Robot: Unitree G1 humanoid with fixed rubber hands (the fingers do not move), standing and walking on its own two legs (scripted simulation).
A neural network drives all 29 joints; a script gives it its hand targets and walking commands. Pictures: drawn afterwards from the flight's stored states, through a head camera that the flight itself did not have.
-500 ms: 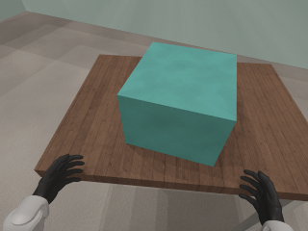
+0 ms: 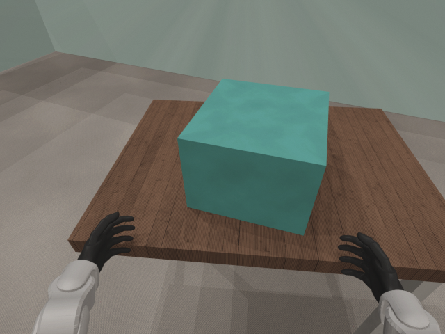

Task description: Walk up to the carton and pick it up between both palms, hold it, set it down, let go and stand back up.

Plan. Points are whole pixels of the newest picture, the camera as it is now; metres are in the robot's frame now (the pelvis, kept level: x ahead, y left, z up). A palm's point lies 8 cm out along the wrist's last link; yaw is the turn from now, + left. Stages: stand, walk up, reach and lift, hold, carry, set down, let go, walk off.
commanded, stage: set down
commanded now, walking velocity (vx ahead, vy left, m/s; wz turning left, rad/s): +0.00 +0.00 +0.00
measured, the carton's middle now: (258, 148) +0.51 -0.02 +0.09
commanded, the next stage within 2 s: let go in 0.90 s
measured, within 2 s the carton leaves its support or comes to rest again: neither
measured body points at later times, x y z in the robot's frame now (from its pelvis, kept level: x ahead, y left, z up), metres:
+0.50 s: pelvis -0.10 +0.04 -0.01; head -0.15 +0.07 +0.44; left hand +0.26 +0.25 +0.06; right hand +0.23 -0.22 +0.06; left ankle +0.02 +0.10 -0.74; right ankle +0.01 -0.13 -0.74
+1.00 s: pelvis -0.21 +0.04 -0.04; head -0.25 +0.07 +0.41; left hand +0.12 +0.22 -0.04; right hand +0.08 -0.23 +0.00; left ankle +0.00 +0.10 -0.73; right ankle -0.05 -0.10 -0.74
